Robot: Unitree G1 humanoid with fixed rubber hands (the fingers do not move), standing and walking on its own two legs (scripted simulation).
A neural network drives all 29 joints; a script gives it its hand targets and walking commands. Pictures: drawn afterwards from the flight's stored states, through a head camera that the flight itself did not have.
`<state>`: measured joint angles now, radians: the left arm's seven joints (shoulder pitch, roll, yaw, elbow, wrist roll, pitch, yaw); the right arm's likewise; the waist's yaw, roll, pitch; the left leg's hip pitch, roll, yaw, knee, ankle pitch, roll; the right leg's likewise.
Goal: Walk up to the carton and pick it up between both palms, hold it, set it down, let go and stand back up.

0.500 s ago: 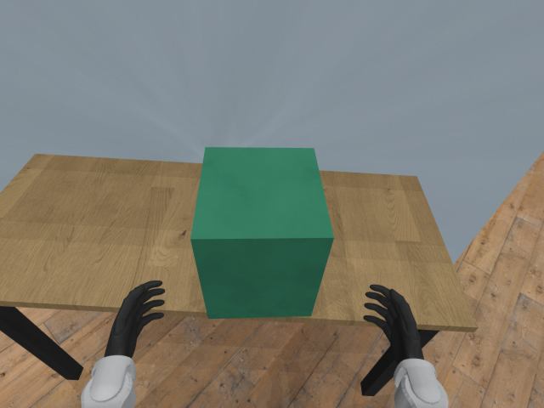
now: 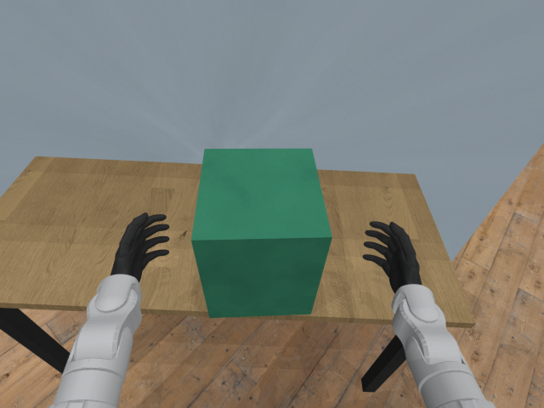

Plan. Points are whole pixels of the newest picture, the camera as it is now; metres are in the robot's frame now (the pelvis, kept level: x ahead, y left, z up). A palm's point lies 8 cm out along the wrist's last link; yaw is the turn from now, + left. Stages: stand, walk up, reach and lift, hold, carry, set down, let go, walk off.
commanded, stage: reach and lift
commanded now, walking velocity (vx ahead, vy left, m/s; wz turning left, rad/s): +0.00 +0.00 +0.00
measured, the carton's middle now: (259, 234) +0.42 +0.04 -0.02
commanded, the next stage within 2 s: none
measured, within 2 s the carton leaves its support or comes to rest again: neither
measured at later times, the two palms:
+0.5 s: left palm (132, 200) +0.36 +0.22 +0.13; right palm (407, 213) +0.37 -0.19 +0.11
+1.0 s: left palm (131, 140) +0.41 +0.22 +0.19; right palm (413, 157) +0.42 -0.19 +0.18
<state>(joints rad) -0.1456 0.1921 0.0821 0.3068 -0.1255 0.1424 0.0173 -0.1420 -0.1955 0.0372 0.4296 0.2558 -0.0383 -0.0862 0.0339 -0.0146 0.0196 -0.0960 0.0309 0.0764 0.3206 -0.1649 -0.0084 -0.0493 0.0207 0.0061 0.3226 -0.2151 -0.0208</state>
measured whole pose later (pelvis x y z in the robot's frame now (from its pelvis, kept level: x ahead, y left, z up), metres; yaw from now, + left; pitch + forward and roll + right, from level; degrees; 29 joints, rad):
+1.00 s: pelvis -0.01 +0.00 +0.00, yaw +0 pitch +5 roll -1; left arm -0.93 0.36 0.07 0.76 -0.22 0.44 0.05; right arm -0.94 -0.37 0.07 0.91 0.43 0.28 -0.09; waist 0.02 0.00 -0.09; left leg -0.29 0.04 0.05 0.36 -0.15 -0.01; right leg -0.23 0.04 0.00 0.32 -0.18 -0.02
